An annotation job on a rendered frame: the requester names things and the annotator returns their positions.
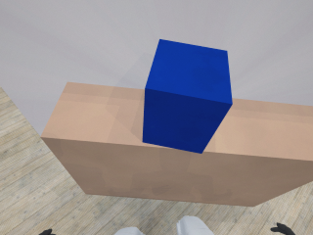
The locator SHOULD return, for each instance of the pedestal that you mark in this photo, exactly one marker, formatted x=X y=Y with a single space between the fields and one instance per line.
x=260 y=151

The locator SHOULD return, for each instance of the robot right hand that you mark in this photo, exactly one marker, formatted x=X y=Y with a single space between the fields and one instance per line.
x=282 y=229

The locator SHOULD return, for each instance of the carton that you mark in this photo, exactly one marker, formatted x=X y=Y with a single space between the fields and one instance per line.
x=187 y=95

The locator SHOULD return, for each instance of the robot right thigh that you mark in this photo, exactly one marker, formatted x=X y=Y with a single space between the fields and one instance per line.
x=192 y=225

